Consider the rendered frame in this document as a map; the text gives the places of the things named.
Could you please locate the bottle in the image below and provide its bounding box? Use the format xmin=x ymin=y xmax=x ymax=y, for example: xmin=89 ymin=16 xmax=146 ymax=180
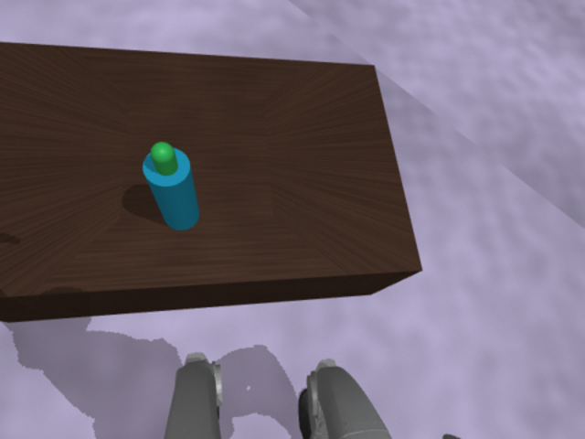
xmin=143 ymin=142 xmax=199 ymax=230

